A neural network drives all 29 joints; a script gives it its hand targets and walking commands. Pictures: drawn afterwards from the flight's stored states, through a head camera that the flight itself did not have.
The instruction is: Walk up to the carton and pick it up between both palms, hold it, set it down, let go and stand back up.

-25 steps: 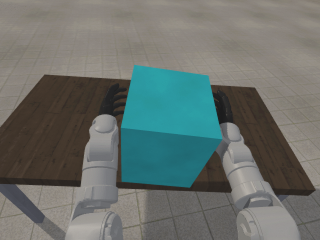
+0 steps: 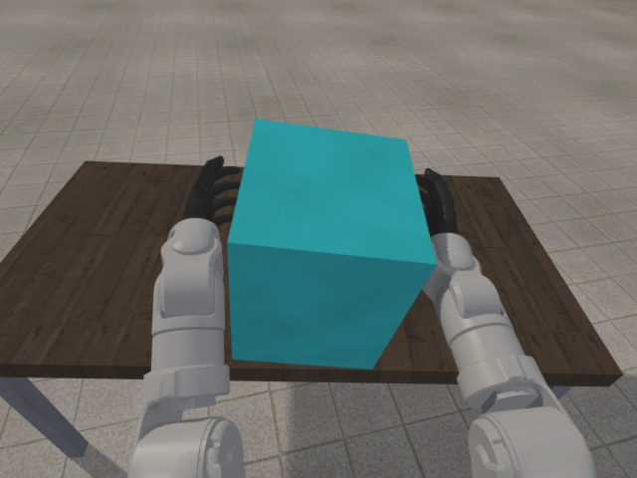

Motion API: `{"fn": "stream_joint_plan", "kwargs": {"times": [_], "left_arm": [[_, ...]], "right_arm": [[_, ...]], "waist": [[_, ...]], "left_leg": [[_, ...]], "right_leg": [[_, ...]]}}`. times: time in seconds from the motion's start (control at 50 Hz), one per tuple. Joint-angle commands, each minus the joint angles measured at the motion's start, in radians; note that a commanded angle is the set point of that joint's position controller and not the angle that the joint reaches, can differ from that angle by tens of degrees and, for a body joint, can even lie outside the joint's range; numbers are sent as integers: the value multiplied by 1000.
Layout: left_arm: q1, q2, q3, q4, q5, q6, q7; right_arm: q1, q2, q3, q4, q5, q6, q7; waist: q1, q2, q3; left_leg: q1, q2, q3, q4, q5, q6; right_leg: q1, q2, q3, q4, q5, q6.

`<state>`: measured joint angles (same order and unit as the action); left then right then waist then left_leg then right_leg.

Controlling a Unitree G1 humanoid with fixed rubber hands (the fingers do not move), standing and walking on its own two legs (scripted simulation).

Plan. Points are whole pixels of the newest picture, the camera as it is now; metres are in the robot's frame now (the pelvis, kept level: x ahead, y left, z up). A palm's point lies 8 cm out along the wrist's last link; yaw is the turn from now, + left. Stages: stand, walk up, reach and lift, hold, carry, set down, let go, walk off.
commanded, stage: reach and lift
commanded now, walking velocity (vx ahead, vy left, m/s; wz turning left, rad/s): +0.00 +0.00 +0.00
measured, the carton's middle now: (317, 251) +0.38 +0.00 +0.11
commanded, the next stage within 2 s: hold in 0.66 s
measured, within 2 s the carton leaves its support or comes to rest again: neither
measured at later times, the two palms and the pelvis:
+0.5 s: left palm (200, 213) +0.37 +0.14 +0.18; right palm (440, 223) +0.36 -0.15 +0.17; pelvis +0.00 +0.00 +0.00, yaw +0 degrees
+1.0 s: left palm (182, 208) +0.35 +0.15 +0.21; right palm (437, 211) +0.36 -0.14 +0.19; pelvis +0.00 +0.00 +0.00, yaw +0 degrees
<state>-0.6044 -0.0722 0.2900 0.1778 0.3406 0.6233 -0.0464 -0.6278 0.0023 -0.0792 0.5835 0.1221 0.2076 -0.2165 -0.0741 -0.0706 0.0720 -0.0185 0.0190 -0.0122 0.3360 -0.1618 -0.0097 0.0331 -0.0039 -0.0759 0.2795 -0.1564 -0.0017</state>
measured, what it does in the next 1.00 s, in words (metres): stands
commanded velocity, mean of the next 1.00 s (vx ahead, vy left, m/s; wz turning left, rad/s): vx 0.00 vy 0.00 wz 0.00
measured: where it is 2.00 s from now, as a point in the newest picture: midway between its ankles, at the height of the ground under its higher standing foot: outside the picture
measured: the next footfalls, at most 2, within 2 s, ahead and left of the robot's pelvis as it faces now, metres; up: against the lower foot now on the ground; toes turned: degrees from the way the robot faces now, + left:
none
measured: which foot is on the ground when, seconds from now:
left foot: down 0.00-1.00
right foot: down 0.00-1.00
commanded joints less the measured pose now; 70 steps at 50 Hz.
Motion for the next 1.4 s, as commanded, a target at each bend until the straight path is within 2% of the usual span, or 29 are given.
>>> {"fn": "stream_joint_plan", "kwargs": {"times": [0.0,0.28,0.62,0.76,0.8,0.88,0.94,1.24,1.38], "left_arm": [[-573,-511,-470,-57,-125,-39,-113],[-577,-499,-475,-95,-127,-13,-118],[-608,-494,-472,-102,-129,15,-122],[-577,-492,-509,-234,-146,59,-110],[-571,-480,-502,-245,-138,83,-114],[-590,-466,-475,-207,-117,117,-134],[-612,-467,-471,-188,-119,119,-143],[-636,-461,-438,-156,-119,99,-145],[-627,-463,-450,-172,-121,101,-144]], "right_arm": [[-794,507,369,-320,43,-84,121],[-801,504,395,-346,75,-62,108],[-830,500,390,-349,90,-32,103],[-835,503,483,-432,168,-3,80],[-820,493,477,-432,173,18,75],[-815,486,410,-396,136,49,85],[-835,493,381,-388,117,54,93],[-879,516,403,-378,124,37,91],[-869,514,413,-390,131,36,87]], "waist": [[-13,78,-403],[-17,82,-407],[-24,84,-402],[2,99,-456],[0,96,-413],[-17,90,-320],[-26,93,-324],[-4,81,-390],[-7,86,-386]], "left_leg": [[124,-51,47,-21,196,-8],[136,-54,46,-7,251,-15],[139,-53,45,-9,245,-16],[185,-53,40,35,413,-28],[170,-51,47,20,376,-26],[105,-46,65,-37,208,-10],[87,-46,67,-47,161,-5],[102,-55,64,-27,205,6],[112,-55,63,-20,226,1]], "right_leg": [[46,55,-38,-19,185,46],[72,56,-36,-14,236,49],[69,59,-37,-17,219,49],[106,70,-28,-6,274,41],[95,68,-27,-17,220,38],[72,57,-27,-38,89,34],[75,54,-28,-36,74,34],[94,55,-31,-24,133,42],[92,55,-30,-24,146,43]]}}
